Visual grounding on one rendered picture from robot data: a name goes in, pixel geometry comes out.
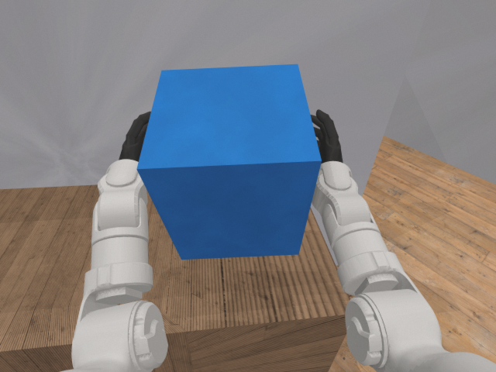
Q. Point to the robot right hand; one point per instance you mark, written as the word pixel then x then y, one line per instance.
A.
pixel 328 143

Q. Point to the robot left hand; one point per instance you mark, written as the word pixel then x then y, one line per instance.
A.
pixel 131 149

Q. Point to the carton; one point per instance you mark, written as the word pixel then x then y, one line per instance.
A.
pixel 230 160

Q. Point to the left robot forearm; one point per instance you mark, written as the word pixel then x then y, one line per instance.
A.
pixel 120 272

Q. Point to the left robot upper arm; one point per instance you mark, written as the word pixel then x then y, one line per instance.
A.
pixel 122 338

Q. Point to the right robot upper arm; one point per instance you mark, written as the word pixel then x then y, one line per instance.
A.
pixel 396 331

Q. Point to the pedestal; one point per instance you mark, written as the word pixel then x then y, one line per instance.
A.
pixel 237 314

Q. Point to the right robot forearm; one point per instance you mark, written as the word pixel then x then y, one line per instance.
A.
pixel 365 264

